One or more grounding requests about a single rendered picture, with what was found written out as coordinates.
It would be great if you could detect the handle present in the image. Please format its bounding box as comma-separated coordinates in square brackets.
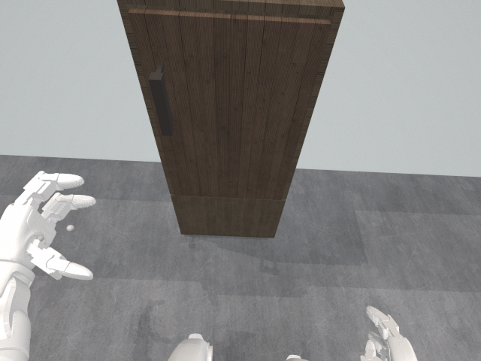
[149, 62, 174, 136]

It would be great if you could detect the robot left hand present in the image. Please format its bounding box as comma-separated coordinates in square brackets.
[0, 171, 96, 280]

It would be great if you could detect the cupboard door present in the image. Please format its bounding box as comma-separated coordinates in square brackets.
[128, 8, 331, 200]

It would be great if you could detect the left robot shin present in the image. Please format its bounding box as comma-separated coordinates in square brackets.
[189, 334, 204, 340]

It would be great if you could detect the left robot thigh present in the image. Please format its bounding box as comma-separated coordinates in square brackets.
[168, 338, 213, 361]

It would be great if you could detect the robot right hand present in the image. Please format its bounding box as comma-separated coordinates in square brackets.
[361, 306, 418, 361]

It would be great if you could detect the left robot forearm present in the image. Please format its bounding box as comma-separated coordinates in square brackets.
[0, 259, 35, 361]

